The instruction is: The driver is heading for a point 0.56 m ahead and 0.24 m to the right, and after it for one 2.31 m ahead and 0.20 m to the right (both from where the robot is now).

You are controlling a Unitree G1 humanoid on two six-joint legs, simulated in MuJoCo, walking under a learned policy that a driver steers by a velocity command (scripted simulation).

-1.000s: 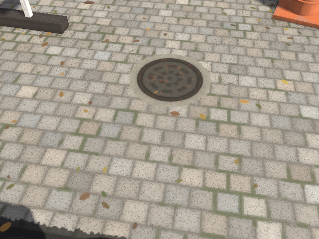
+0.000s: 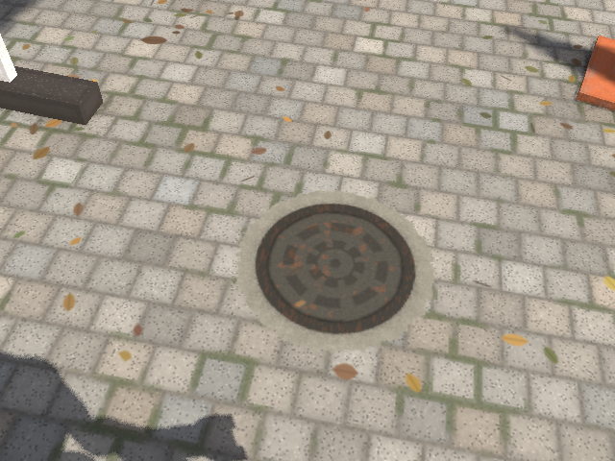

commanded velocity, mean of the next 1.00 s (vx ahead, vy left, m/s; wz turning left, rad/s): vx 0.43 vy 0.00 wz -0.39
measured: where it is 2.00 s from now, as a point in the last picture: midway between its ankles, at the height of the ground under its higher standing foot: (374, 421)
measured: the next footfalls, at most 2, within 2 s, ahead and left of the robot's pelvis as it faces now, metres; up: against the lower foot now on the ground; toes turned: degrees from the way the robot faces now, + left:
right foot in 0.46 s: +0.39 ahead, -0.16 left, +0.00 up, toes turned -17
left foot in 0.92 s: +0.71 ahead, -0.09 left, +0.00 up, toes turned -27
